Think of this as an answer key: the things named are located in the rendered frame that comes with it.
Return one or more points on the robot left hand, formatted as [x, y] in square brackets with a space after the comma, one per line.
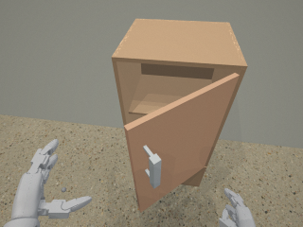
[27, 201]

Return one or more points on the robot left forearm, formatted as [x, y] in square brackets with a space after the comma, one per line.
[23, 222]

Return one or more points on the robot right hand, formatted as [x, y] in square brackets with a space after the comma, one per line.
[240, 214]

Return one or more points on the cupboard door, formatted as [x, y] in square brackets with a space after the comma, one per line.
[182, 134]

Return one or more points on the handle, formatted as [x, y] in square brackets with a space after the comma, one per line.
[154, 171]

